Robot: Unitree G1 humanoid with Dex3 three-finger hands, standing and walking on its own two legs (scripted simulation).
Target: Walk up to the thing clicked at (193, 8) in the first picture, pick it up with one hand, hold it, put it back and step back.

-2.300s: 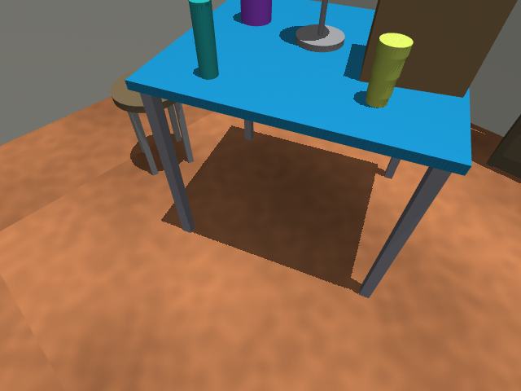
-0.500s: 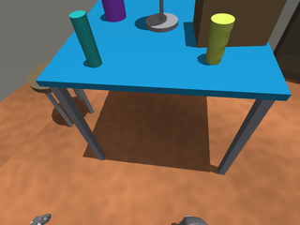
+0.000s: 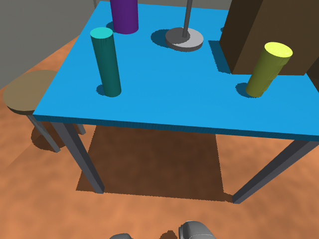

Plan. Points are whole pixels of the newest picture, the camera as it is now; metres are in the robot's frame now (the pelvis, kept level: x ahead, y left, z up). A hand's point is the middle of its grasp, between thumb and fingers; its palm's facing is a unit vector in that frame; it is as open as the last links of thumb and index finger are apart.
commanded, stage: walk up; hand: left
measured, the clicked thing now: (108, 66) +0.54 +0.16 +0.12
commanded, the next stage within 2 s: stand in 1.64 s
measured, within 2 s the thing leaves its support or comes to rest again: neither
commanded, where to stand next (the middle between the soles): +0.09 -0.02 m, yaw -3 degrees
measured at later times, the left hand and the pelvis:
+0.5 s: hand (68, 219) +0.19 +0.26 -0.15, palm faces -0.11 -0.93 -0.34, open 7.4 cm; pelvis +0.04 +0.02 -0.01, yaw -5 degrees
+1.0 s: hand (71, 232) +0.16 +0.24 -0.13, palm faces -0.10 -0.95 -0.31, open 7.4 cm; pelvis +0.04 +0.00 +0.03, yaw -6 degrees
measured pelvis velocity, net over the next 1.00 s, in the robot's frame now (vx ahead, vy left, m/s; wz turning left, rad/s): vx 0.04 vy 0.00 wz -0.10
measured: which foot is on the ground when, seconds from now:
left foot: down 0.00-1.00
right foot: up 0.00-0.18, down 0.20-1.00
